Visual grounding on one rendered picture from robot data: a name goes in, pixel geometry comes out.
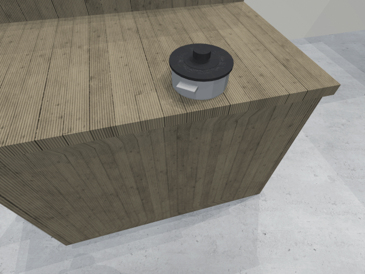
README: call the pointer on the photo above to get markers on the lid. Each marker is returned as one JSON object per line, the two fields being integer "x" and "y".
{"x": 219, "y": 65}

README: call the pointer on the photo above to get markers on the pot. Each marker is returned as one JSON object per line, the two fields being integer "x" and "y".
{"x": 199, "y": 90}

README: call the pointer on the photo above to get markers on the table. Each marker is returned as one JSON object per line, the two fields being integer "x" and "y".
{"x": 95, "y": 140}

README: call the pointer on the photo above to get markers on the knob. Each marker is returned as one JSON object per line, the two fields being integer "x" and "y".
{"x": 201, "y": 52}

